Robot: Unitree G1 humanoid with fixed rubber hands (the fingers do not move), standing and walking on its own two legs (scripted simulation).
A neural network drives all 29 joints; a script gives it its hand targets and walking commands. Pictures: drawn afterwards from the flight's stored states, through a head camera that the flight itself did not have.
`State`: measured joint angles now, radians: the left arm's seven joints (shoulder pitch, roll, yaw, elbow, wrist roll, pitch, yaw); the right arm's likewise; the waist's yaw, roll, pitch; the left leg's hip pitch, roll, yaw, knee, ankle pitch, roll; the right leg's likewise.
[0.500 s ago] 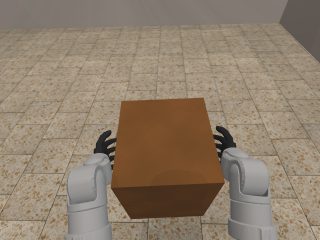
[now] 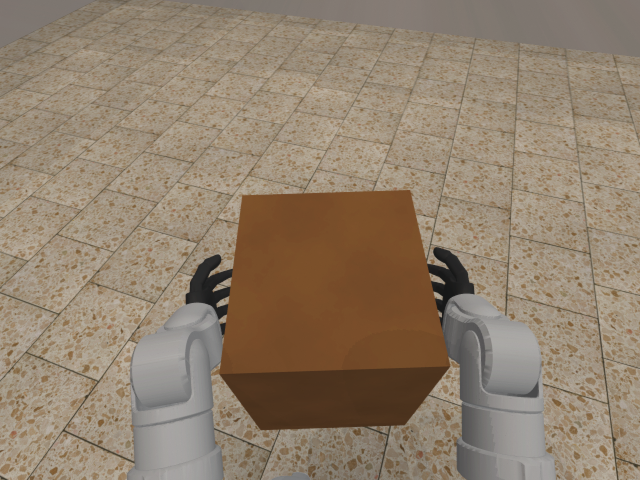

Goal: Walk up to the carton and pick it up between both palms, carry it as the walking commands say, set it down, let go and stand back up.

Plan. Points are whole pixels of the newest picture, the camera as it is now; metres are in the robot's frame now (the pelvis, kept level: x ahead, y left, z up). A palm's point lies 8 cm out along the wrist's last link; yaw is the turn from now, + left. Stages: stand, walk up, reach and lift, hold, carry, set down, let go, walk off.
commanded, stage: carry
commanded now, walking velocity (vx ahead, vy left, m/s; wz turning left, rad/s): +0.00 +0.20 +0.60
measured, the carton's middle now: (329, 319) +0.32 +0.02 +0.03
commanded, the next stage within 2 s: none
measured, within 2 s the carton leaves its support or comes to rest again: neither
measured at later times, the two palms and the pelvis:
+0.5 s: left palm out of the picture +0.20 +0.41 +0.08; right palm (227, 307) +0.30 +0.14 +0.08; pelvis -0.03 +0.17 +0.00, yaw +18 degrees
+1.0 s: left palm out of the picture +0.02 +0.61 +0.08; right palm out of the picture +0.20 +0.39 +0.09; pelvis -0.13 +0.32 +0.00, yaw +35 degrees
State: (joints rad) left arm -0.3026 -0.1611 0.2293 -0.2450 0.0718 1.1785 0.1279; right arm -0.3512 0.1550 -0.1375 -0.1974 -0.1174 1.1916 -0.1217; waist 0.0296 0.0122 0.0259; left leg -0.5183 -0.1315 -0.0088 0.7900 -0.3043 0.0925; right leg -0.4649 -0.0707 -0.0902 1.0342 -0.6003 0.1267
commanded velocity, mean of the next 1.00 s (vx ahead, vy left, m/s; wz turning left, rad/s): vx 0.00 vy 0.20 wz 0.60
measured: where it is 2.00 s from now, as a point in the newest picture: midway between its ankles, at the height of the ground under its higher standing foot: outside the picture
